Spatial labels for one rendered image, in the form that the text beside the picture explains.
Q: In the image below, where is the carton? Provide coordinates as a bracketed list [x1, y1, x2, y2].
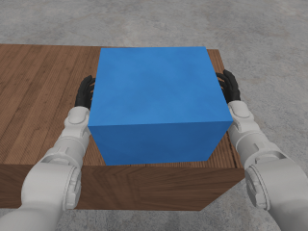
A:
[88, 46, 234, 166]

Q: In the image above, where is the robot right hand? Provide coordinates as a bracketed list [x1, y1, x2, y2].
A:
[216, 69, 241, 104]

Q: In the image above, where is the robot left upper arm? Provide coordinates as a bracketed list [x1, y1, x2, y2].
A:
[0, 162, 82, 231]

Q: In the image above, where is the pedestal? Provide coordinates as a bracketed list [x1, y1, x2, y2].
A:
[0, 43, 245, 212]

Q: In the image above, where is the robot left hand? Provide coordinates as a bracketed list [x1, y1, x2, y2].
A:
[74, 75, 96, 110]

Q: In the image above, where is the robot left forearm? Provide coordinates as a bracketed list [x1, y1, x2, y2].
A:
[21, 106, 91, 203]

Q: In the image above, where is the robot right upper arm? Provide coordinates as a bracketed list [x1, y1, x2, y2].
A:
[244, 158, 308, 231]

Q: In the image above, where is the robot right forearm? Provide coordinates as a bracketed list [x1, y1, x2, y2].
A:
[227, 100, 308, 185]

